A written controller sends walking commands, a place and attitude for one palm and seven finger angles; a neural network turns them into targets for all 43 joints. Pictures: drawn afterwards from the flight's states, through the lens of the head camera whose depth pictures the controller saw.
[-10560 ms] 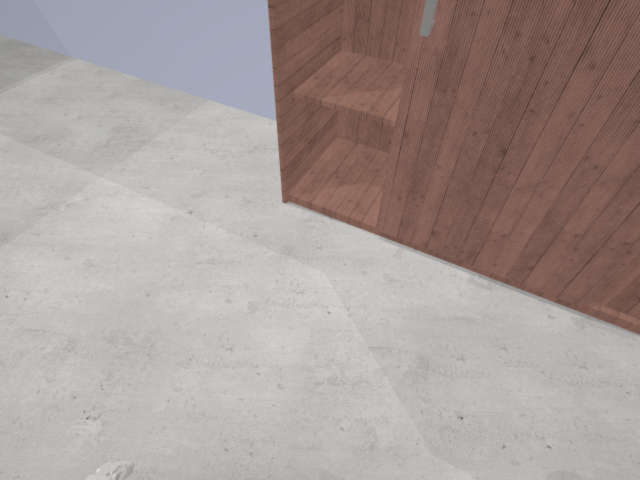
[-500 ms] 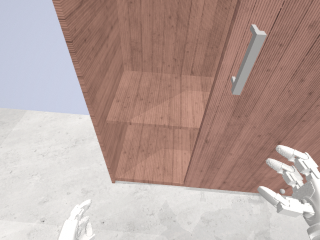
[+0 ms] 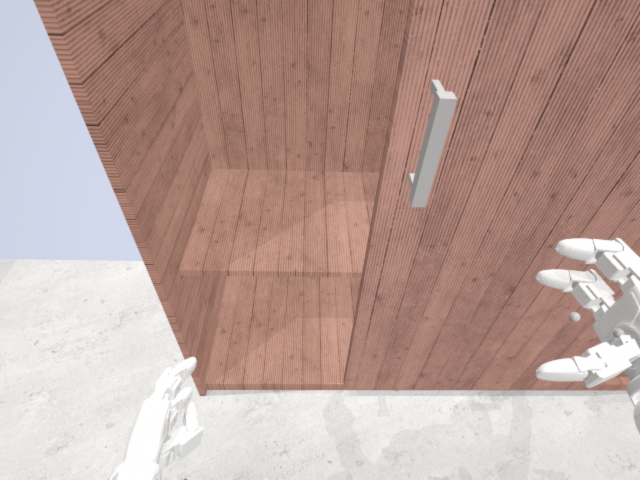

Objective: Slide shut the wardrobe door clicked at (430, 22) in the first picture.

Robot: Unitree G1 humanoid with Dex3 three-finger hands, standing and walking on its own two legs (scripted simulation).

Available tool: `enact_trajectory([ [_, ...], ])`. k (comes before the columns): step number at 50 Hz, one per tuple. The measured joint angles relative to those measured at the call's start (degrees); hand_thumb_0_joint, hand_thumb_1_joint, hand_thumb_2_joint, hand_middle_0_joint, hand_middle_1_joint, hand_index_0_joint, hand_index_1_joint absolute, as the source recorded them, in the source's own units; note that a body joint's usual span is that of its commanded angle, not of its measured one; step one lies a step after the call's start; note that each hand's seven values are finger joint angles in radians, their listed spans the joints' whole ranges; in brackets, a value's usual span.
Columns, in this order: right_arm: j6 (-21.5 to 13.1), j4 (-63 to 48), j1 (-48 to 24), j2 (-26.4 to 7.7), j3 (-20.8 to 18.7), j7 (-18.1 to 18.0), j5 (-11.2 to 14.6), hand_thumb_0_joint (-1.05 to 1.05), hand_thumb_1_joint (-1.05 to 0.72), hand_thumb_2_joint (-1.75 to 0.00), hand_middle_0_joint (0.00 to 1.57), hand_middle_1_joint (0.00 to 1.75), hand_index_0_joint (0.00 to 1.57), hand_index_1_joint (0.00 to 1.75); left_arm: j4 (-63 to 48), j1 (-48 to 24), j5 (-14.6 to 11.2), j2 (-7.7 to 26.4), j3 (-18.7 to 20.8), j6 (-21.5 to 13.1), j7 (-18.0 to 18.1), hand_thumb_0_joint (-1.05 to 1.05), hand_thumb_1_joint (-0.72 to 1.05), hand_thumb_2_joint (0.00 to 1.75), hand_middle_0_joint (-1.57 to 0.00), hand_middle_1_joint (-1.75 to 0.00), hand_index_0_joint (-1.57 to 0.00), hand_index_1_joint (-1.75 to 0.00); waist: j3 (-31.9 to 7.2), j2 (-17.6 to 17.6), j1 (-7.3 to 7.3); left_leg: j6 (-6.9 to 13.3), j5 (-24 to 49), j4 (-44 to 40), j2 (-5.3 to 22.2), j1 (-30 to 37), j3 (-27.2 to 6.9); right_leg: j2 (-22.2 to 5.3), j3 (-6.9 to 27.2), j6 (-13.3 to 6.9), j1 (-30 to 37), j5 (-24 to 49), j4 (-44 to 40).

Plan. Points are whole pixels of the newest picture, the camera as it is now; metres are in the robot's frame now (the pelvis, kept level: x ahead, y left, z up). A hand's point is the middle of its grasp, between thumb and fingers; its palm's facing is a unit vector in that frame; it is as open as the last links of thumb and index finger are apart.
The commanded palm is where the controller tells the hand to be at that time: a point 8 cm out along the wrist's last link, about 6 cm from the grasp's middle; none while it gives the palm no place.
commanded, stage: raise the hand with hooked fingers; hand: right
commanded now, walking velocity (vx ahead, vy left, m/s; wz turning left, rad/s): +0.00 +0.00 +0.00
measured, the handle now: (426, 146) +0.53 -0.15 +0.18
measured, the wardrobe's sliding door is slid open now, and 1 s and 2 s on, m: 0.44 0.44 0.44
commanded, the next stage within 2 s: move the hooked fingers beside the handle in 0.80 s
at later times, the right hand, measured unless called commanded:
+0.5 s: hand (582, 260) +0.29 -0.26 +0.20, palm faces +0.05 +0.99 -0.09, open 14.0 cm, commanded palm +0.25 -0.30 +0.21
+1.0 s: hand (572, 256) +0.29 -0.25 +0.20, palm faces +0.06 +0.99 -0.08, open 14.0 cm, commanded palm +0.27 -0.29 +0.21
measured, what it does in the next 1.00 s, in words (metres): stands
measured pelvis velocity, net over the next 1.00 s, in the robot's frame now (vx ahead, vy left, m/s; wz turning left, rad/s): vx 0.01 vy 0.03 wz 0.00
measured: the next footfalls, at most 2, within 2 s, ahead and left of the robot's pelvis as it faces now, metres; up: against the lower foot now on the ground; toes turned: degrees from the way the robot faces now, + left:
none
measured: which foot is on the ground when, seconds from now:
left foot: down 0.00-1.00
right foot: down 0.00-1.00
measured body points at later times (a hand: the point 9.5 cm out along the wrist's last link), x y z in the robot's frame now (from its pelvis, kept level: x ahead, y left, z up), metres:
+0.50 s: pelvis +0.01 +0.02 +0.01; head -0.01 +0.05 +0.46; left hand +0.19 +0.25 -0.07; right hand +0.28 -0.31 +0.21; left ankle -0.03 +0.14 -0.73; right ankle +0.04 -0.11 -0.73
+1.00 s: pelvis +0.01 +0.03 +0.01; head -0.01 +0.06 +0.45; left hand +0.21 +0.25 -0.06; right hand +0.28 -0.30 +0.21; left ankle -0.03 +0.14 -0.73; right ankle +0.04 -0.11 -0.73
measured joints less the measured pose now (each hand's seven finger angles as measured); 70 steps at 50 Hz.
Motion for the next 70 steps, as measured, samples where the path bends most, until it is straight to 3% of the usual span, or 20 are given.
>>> enact_trajectory([
  [8, 4.1, 1.9, -4.8, -2.3, -2.8, 1.7, 0.1, -0.01, 0.48, -0.31, 0.30, 1.19, 0.30, 1.18, 0.8, -0.1, -0.4, 0.1, -0.9, 1.9, 0.0, 0.02, 0.90, 0.90, -0.21, -0.31, -0.21, -0.30, 0.2, -0.5, -0.48, 0.4, 0.9, -2.6, -0.3, 2.3, 0.6, -0.1, 0.5, 0.4, 2.1, 1.0, -2.5],
  [18, 7.3, 6.8, -11.3, -6.1, -5.7, 4.2, 0.3, -0.01, 0.50, -0.30, 0.30, 1.20, 0.30, 1.20, 2.0, 1.0, -1.3, 1.8, -0.2, 3.4, 0.4, 0.02, 0.90, 0.90, -0.21, -0.31, -0.21, -0.30, 0.1, -1.3, 0.32, 1.0, 1.2, -3.9, -0.7, 3.5, 0.8, -0.4, 0.8, 1.0, 3.7, 1.8, -4.6],
  [24, 8.9, 7.8, -10.7, -6.3, -5.7, 5.2, 0.7, -0.01, 0.50, -0.30, 0.30, 1.20, 0.30, 1.20, 1.1, 1.6, -1.8, 2.7, 0.6, 3.9, -0.1, 0.02, 0.90, 0.90, -0.21, -0.30, -0.20, -0.30, -0.3, -1.7, 1.07, 1.3, 1.0, -3.6, -0.9, 2.6, 0.4, -0.7, 0.4, 1.4, 3.3, 1.9, -5.1],
  [31, 7.6, 4.7, -8.5, -3.9, -5.9, 3.9, 0.5, -0.01, 0.50, -0.30, 0.30, 1.20, 0.30, 1.20, 1.0, 1.9, -1.5, 2.6, 1.2, 3.5, 0.0, 0.02, 0.91, 0.90, -0.20, -0.30, -0.20, -0.30, -0.2, -1.5, 1.08, 1.6, 0.4, -3.2, -1.2, 2.9, 0.2, -1.0, 0.2, 1.7, 3.9, 1.5, -5.1],
  [52, 7.9, 7.8, -11.7, -3.9, -4.6, 4.2, 0.1, -0.01, 0.50, -0.30, 0.30, 1.20, 0.30, 1.20, 0.8, 0.6, -1.7, 1.9, 0.6, 3.9, 0.3, 0.02, 0.90, 0.90, -0.20, -0.30, -0.20, -0.30, -0.4, -1.8, 0.23, 1.7, 0.1, -3.2, -1.1, 3.2, 0.7, -0.9, 0.8, 1.8, 4.0, 1.3, -5.0],
  [70, 7.5, 16.8, -20.8, -3.8, -1.7, 1.2, -3.1, -0.01, 0.50, -0.30, 0.30, 1.20, 0.30, 1.20, 1.3, 1.7, -1.4, 1.7, 0.6, 5.4, 0.5, 0.02, 0.90, 0.90, -0.21, -0.30, -0.20, -0.30, 0.1, -1.2, 1.81, 1.3, 0.8, -3.6, -0.9, 2.4, 0.3, -0.6, 0.4, 1.3, 3.2, 1.8, -5.2],
])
